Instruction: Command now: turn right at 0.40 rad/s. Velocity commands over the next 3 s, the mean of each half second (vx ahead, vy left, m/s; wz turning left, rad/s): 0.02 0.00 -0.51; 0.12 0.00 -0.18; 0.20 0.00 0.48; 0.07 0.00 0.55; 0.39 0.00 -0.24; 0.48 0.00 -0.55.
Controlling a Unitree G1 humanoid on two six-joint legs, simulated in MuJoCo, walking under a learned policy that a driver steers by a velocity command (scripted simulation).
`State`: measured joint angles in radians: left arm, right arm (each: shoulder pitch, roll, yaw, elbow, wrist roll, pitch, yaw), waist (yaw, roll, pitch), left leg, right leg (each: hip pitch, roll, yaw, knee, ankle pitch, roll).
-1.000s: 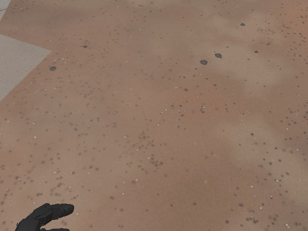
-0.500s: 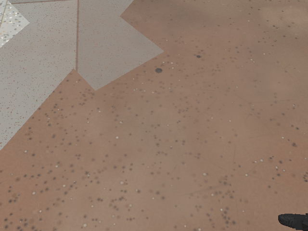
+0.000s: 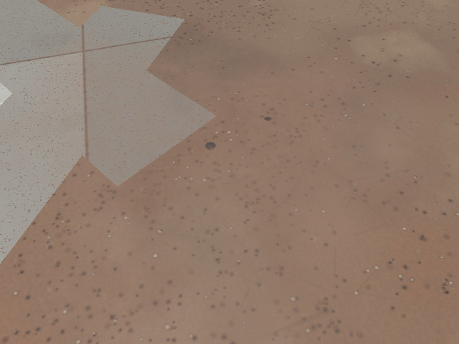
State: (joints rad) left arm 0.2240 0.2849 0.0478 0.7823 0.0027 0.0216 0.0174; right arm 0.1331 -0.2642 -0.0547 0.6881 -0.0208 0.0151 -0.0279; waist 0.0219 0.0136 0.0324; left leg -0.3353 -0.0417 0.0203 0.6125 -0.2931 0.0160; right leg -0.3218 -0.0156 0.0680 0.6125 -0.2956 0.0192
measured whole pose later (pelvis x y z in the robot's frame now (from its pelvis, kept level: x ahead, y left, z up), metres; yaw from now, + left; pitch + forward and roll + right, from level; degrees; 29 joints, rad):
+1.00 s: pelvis +0.06 -0.06 +0.00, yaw -20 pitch +2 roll +0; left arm 0.23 0.28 0.04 0.73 0.00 -0.02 0.00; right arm 0.21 -0.28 -0.05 0.76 0.03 -0.04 0.01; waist 0.01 -0.03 -0.02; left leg -0.25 0.00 0.03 0.52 -0.30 0.05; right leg -0.17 0.03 0.01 0.50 -0.35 -0.03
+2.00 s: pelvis +0.25 -0.08 +0.02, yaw +14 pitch +1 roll -3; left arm 0.13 0.34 0.10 0.75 0.00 0.00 0.00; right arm 0.27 -0.29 -0.05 0.62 0.00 0.00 -0.02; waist -0.01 -0.04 0.03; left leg -0.25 -0.01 -0.06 0.44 -0.22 0.05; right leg -0.53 -0.02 0.00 1.00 -0.28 0.04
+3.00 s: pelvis +0.75 -0.10 +0.01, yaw -16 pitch +1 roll +2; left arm 0.32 0.32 0.06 0.73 -0.03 -0.02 0.01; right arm 0.17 -0.27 -0.05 0.67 -0.01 -0.10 0.01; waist 0.02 -0.04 0.05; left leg -0.31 -0.04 0.06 0.45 -0.15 0.03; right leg -0.42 0.00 0.09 1.20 -0.37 -0.01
